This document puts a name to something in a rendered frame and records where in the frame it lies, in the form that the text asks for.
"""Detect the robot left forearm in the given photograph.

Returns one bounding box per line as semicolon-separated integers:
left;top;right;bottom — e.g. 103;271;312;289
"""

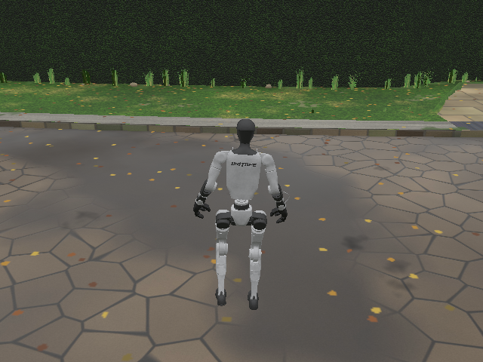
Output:
195;179;211;205

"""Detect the robot right forearm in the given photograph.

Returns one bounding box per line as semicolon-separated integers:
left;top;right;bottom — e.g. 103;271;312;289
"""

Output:
272;184;286;210

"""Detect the right robot hand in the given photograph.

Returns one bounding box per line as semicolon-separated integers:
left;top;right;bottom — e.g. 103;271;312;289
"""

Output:
270;207;288;223

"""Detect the left robot foot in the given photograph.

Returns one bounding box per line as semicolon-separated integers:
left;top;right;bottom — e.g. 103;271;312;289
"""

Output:
215;288;226;306

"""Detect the robot right upper arm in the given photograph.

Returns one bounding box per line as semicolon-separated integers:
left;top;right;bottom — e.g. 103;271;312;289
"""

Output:
260;152;280;195

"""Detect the left robot hand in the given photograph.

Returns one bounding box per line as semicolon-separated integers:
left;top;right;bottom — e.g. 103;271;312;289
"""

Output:
193;202;211;219

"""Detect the robot left upper arm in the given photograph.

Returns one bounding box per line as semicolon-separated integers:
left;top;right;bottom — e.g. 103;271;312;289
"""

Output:
205;151;229;192

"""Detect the robot torso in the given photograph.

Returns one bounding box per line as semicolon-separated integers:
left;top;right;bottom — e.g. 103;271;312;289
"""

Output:
226;147;261;226

